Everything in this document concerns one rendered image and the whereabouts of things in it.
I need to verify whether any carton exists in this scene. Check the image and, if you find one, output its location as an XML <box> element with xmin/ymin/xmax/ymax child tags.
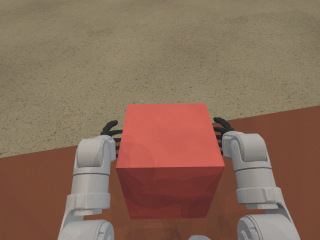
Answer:
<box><xmin>116</xmin><ymin>103</ymin><xmax>225</xmax><ymax>220</ymax></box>

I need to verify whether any left robot hand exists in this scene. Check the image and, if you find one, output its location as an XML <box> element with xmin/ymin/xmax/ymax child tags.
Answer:
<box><xmin>100</xmin><ymin>120</ymin><xmax>123</xmax><ymax>158</ymax></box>

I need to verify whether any left robot forearm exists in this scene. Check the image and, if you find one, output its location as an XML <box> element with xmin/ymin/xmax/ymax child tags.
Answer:
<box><xmin>57</xmin><ymin>135</ymin><xmax>116</xmax><ymax>240</ymax></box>

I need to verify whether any right robot forearm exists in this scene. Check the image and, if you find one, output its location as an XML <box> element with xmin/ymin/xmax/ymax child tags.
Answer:
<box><xmin>222</xmin><ymin>131</ymin><xmax>301</xmax><ymax>240</ymax></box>

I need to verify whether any right robot hand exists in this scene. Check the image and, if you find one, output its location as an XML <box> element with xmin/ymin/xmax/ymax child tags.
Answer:
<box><xmin>213</xmin><ymin>117</ymin><xmax>234</xmax><ymax>155</ymax></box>

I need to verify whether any robot left upper arm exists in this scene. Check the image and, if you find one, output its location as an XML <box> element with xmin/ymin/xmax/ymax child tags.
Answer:
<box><xmin>59</xmin><ymin>219</ymin><xmax>115</xmax><ymax>240</ymax></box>

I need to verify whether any robot right upper arm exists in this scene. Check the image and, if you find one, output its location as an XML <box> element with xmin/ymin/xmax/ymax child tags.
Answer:
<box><xmin>237</xmin><ymin>213</ymin><xmax>300</xmax><ymax>240</ymax></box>

